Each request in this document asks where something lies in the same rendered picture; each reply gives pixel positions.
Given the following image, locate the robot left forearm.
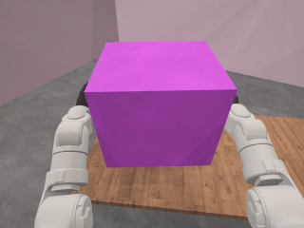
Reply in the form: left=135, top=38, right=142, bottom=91
left=34, top=105, right=92, bottom=228

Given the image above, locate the robot left hand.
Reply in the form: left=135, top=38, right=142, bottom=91
left=76, top=82, right=88, bottom=107

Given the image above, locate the robot right upper arm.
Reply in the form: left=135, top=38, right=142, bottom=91
left=245, top=184, right=304, bottom=228

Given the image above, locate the robot right forearm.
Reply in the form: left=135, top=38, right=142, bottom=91
left=224, top=104, right=304, bottom=201

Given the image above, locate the robot left upper arm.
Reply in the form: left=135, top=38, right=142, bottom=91
left=35, top=193, right=93, bottom=228

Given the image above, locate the carton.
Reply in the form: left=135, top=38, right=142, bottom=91
left=84, top=41, right=238, bottom=168

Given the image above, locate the table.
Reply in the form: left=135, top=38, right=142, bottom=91
left=71, top=115, right=304, bottom=220

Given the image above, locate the robot right hand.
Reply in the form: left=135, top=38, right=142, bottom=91
left=233, top=94, right=238, bottom=105

